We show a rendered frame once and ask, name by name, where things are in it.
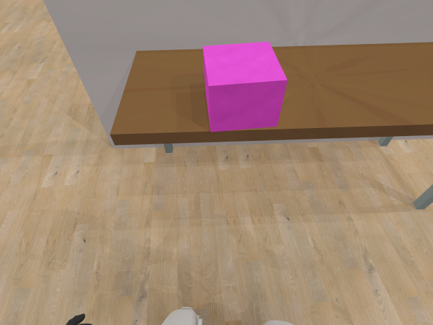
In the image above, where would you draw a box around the carton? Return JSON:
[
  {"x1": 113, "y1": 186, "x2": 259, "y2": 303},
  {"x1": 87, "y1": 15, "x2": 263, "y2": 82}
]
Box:
[{"x1": 203, "y1": 41, "x2": 288, "y2": 132}]

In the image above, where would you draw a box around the table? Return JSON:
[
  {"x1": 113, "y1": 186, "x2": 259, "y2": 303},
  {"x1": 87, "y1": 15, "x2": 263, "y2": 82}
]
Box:
[{"x1": 110, "y1": 42, "x2": 433, "y2": 209}]

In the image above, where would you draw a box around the left robot thigh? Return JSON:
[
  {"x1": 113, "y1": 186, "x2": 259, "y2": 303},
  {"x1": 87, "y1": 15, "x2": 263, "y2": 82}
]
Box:
[{"x1": 162, "y1": 309, "x2": 202, "y2": 325}]

